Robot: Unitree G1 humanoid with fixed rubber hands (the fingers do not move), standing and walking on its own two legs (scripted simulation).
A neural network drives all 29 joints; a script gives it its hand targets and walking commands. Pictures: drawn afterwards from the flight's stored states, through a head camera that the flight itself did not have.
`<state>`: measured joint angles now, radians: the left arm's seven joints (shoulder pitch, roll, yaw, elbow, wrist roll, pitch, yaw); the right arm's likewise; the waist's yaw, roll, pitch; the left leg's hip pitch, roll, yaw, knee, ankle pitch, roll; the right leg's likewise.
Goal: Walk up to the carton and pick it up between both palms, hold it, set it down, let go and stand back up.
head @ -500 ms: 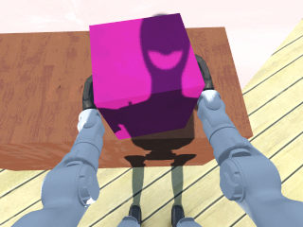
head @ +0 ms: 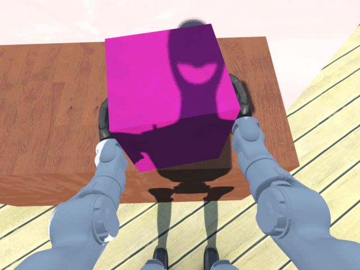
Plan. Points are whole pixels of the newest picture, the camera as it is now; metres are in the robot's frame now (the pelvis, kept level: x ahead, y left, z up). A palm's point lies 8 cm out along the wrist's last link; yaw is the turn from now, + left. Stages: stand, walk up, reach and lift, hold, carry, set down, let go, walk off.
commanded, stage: reach and lift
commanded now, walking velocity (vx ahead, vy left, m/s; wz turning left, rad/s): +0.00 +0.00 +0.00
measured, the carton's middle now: (170, 107) +0.47 +0.05 +0.01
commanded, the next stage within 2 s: none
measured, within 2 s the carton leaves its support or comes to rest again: leaves its support in 1.84 s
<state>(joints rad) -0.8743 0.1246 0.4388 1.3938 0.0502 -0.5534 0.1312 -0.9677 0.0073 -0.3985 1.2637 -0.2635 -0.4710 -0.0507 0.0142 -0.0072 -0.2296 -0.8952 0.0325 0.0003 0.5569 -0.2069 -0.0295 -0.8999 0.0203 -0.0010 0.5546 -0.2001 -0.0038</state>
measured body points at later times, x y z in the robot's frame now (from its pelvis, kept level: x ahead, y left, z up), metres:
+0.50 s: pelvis +0.00 +0.00 +0.00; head +0.16 +0.00 +0.42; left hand +0.43 +0.20 -0.03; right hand +0.47 -0.10 +0.01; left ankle +0.00 +0.14 -0.71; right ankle +0.00 -0.11 -0.71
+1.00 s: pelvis +0.00 +0.00 +0.00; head +0.16 +0.00 +0.42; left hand +0.42 +0.20 -0.02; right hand +0.47 -0.10 +0.02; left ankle +0.00 +0.14 -0.71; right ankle +0.00 -0.11 -0.71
